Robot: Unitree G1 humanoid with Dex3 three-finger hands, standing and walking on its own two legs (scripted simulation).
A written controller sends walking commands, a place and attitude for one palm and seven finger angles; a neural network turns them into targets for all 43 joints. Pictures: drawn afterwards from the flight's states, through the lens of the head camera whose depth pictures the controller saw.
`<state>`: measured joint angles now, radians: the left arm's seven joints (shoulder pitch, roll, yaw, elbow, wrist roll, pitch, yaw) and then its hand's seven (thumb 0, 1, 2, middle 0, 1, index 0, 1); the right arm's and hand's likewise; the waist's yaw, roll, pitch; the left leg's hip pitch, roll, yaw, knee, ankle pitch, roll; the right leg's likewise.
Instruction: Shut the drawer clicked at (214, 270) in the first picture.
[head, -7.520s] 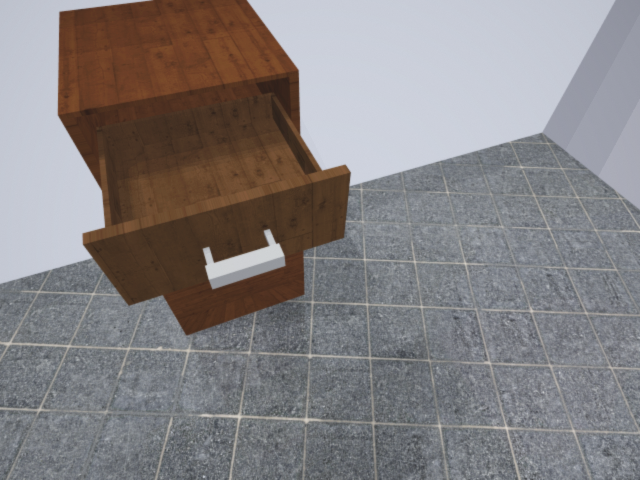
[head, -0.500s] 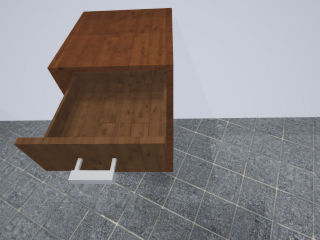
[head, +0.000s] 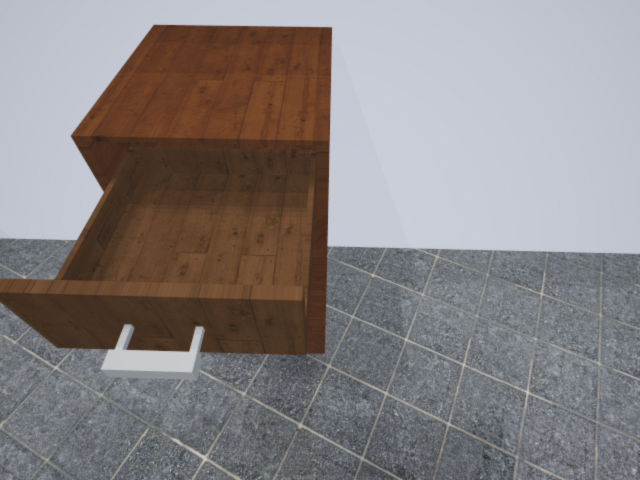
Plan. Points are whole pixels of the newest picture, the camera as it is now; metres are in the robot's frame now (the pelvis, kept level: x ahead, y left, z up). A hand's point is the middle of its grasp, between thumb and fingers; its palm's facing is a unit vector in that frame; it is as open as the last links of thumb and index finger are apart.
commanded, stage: come to a stop and stand still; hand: left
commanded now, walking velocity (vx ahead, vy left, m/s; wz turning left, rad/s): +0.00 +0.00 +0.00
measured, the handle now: (158, 348) +0.27 +0.23 -0.01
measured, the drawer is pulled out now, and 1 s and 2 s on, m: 0.29 0.29 0.29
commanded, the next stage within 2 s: look again from close up in 0.18 s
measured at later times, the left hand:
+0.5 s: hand out of the picture -0.01 +0.19 -0.17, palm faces +0.01 -0.98 -0.19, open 7.4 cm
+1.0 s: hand out of the picture +0.03 +0.22 -0.14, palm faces +0.13 -0.96 -0.24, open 7.2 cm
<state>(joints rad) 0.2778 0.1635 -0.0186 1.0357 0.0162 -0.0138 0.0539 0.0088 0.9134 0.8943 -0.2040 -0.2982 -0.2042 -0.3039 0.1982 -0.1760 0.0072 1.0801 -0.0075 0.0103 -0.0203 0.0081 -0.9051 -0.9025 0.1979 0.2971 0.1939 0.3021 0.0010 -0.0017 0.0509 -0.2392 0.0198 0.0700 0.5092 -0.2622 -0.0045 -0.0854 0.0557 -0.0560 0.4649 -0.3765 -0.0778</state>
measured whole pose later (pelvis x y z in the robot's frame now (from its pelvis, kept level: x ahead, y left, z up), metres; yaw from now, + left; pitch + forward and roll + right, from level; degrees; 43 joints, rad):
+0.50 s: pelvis +0.01 +0.02 +0.00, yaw +0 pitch +0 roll +1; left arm 0.30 0.15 -0.02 1.09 0.01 -0.01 0.05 0.01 0.91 0.89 -0.20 -0.30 -0.20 -0.30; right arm 0.23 -0.16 0.01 1.15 -0.01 0.00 -0.03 0.01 -0.91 -0.90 0.20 0.30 0.19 0.30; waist 0.01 -0.02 0.06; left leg -0.21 -0.01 0.08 0.46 -0.25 0.02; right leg -0.06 0.03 -0.04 0.41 -0.36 -0.05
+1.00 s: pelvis +0.00 +0.04 +0.00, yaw +0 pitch +1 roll +1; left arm 0.48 0.17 -0.01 0.59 -0.06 0.07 0.11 0.04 0.96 0.89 -0.21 -0.31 -0.21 -0.31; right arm 0.32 -0.16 0.01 1.00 0.02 -0.12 -0.04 0.02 -0.92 -0.90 0.20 0.30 0.20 0.30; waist 0.01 -0.02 0.04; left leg -0.24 -0.03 0.10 0.46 -0.24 0.05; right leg -0.14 0.00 -0.04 0.50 -0.36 -0.03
